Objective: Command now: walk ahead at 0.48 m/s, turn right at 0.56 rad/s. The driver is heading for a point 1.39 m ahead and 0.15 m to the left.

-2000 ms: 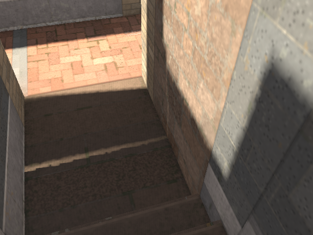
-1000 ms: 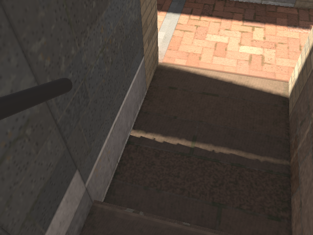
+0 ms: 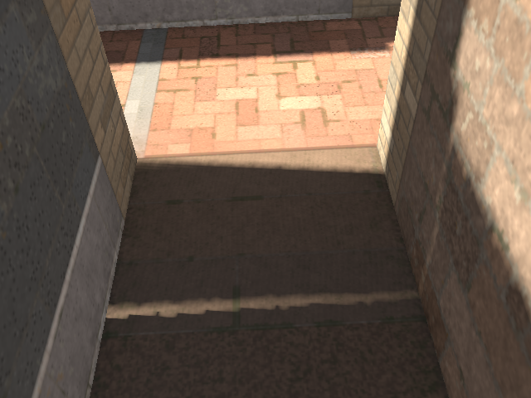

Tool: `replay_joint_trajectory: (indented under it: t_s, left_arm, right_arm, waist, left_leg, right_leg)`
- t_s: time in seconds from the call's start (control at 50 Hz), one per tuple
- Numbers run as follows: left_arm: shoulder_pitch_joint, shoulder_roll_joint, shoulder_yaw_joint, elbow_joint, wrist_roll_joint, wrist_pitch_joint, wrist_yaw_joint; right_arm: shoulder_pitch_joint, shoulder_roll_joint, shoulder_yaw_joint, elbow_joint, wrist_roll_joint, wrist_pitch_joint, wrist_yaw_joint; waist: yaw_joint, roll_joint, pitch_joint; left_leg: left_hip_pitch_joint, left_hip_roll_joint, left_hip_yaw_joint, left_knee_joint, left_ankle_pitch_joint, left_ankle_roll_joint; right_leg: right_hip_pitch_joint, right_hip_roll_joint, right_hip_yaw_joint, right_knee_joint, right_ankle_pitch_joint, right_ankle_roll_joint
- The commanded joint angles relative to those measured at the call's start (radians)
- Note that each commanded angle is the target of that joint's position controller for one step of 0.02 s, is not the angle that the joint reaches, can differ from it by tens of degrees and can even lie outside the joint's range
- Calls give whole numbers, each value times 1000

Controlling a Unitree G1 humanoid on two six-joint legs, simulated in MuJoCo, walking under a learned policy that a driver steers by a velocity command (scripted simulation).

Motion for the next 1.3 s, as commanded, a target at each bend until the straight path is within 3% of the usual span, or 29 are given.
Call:
replay_joint_trajectory:
  t_s: [0.02,0.04,0.08,0.14,0.18,0.2,0.24,0.28,0.3,0.34,0.36,0.38,0.42,0.5,0.54,0.64,0.66,0.68,0.72,0.74,0.76,0.78,0.8,0.88,1.06,1.12,1.16,1.2,1.3]
  left_arm:
    - [118,-18,-51,28,8,-43,-16]
    - [-28,-92,-98,-24,9,-24,-23]
    - [-24,-17,-90,-24,-10,-11,-15]
    - [86,-5,-100,-29,-26,-37,38]
    - [68,137,-79,-31,11,-27,11]
    - [25,161,-82,-41,36,-33,-7]
    - [21,109,-80,-65,-19,-37,1]
    - [43,160,-49,-72,-42,-2,-2]
    - [-7,173,-49,-95,13,9,-34]
    - [240,-9,-68,-63,0,10,-106]
    - [-2,-25,-98,-212,-30,29,-102]
    - [-126,22,-79,-231,-36,39,-74]
    - [-72,14,-92,-209,15,26,-29]
    - [-135,6,-120,-192,19,58,-53]
    - [-251,84,-117,-234,23,47,-30]
    - [-478,95,-126,-322,3,59,-15]
    - [-513,78,-90,-361,-206,11,22]
    - [-413,59,-93,-312,-225,-5,27]
    - [32,100,-51,-174,-152,-2,31]
    - [219,161,-31,-128,-144,22,31]
    - [255,185,-9,-127,-152,55,38]
    - [244,235,24,-109,-158,74,53]
    - [130,128,7,-124,-136,88,84]
    - [-248,25,-34,-157,-97,50,85]
    - [-133,197,37,-95,-136,28,98]
    - [-96,204,35,-89,-128,35,77]
    - [73,41,-28,-110,-126,-14,34]
    - [-186,159,4,-155,-186,-27,45]
    - [-170,104,10,-145,-134,46,77]
  right_arm:
    - [-344,-47,-7,-262,21,-64,-77]
    - [-256,-42,4,-194,21,-42,-81]
    - [-90,50,41,-118,-16,9,-65]
    - [-222,-67,33,-176,-12,6,-36]
    - [-287,-94,22,-209,-3,26,-6]
    - [-113,-108,13,-155,-60,30,0]
    - [-308,-215,-26,-207,-36,35,-5]
    - [-333,-190,-26,-202,6,16,-12]
    - [87,-211,-49,-59,10,-20,-18]
    - [315,-295,-74,-3,-32,-13,1]
    - [256,-270,-81,-18,-67,-4,-4]
    - [118,-196,-68,-38,-45,-9,-8]
    - [-122,5,13,-54,-54,-31,-12]
    - [-154,-105,14,-41,0,-83,-35]
    - [-89,-112,17,-72,-3,-108,-63]
    - [155,-115,10,-3,11,-54,-15]
    - [137,-61,-23,-7,154,16,-86]
    - [95,-95,-23,7,125,50,-111]
    - [79,-68,-32,27,66,56,-93]
    - [197,35,-8,9,109,41,-77]
    - [179,-52,-10,-63,140,20,-77]
    - [9,-55,-11,-162,174,9,-78]
    - [-159,-73,-29,-191,164,34,-113]
    - [-190,-41,-58,-248,138,81,-148]
    - [-402,-64,-53,-364,105,65,-46]
    - [-166,-155,-96,-301,81,73,-59]
    - [69,-342,-129,-238,60,69,-58]
    - [55,-251,-111,-225,61,52,-55]
    - [-203,-151,-78,-218,45,17,-62]
  waist:
    - [37,28,96]
    - [-25,104,139]
    - [-95,-77,28]
    - [9,34,-28]
    - [-5,-55,37]
    - [-104,-95,34]
    - [-4,-54,131]
    - [49,-104,67]
    - [-94,-42,-34]
    - [-52,211,-186]
    - [-173,106,-87]
    - [-134,-95,61]
    - [22,-157,95]
    - [27,-40,4]
    - [-70,-157,-70]
    - [-178,-41,133]
    - [-195,-126,137]
    - [-130,-72,96]
    - [43,-70,-75]
    - [88,-243,-328]
    - [130,-274,-479]
    - [154,-344,-435]
    - [123,-96,-222]
    - [-102,-83,137]
    - [-11,-92,35]
    - [-123,-42,-89]
    - [-88,337,-423]
    - [-172,93,-204]
    - [0,-1,-85]
  left_leg:
    - [-863,105,-152,-253,329,0]
    - [-644,171,-182,-551,555,-18]
    - [-223,126,-36,-515,749,-42]
    - [-26,57,19,-1022,1172,-50]
    - [276,-6,111,-945,1001,-69]
    - [407,-25,109,-703,1018,-67]
    - [20,31,17,-1195,590,-43]
    - [12,12,73,-1529,601,33]
    - [464,-60,170,-1310,705,65]
    - [1017,194,-280,-1106,1294,454]
    - [994,308,-573,-1267,786,443]
    - [788,296,-581,-1320,393,360]
    - [312,168,-421,-1364,322,314]
    - [-349,-12,-212,-1311,329,328]
    - [-131,-96,-154,-1117,290,255]
    - [261,-12,-453,-1010,187,288]
    - [381,-86,-407,-903,442,186]
    - [378,-111,-332,-731,530,161]
    - [-79,-185,-228,-293,174,124]
    - [-500,-230,-178,117,-251,59]
    - [-638,-126,-179,227,-204,40]
    - [-814,-59,-103,252,-85,21]
    - [-788,-40,1,233,95,10]
    - [-370,42,-88,-318,388,-23]
    - [-86,17,91,-1116,581,46]
    - [308,-114,175,-1216,496,114]
    - [912,322,-668,-1413,408,420]
    - [838,293,-545,-1534,342,310]
    - [416,204,-174,-1598,757,184]
  right_leg:
    - [336,-404,643,-156,404,-300]
    - [-46,-441,585,-220,497,-336]
    - [-442,-237,436,-154,411,-314]
    - [-478,-50,227,68,142,-153]
    - [-682,-96,266,58,-101,-155]
    - [-751,-115,323,153,-68,-165]
    - [-256,-174,391,267,19,-139]
    - [111,-172,493,421,314,-160]
    - [-124,-158,466,695,549,-158]
    - [-872,102,126,1559,-302,18]
    - [-1166,62,185,1500,-200,15]
    - [-1251,-40,247,1332,2,28]
    - [-1001,-184,297,885,416,-10]
    - [-328,-193,83,578,730,64]
    - [-294,-177,131,82,1021,115]
    - [-359,-146,135,-344,681,109]
    - [-345,-125,202,-572,770,105]
    - [-212,-115,154,-648,925,91]
    - [442,-246,201,-324,1287,-7]
    - [998,-461,249,17,1366,-119]
    - [1098,-536,395,11,962,-177]
    - [1043,-603,529,-136,383,-249]
    - [685,-526,506,-361,59,-200]
    - [-206,-378,215,-497,246,-64]
    - [165,-365,11,-433,550,-53]
    - [157,-279,-91,-58,917,-11]
    - [-432,-56,32,686,-148,87]
    - [-682,-93,129,746,-50,57]
    - [-423,-169,210,496,241,35]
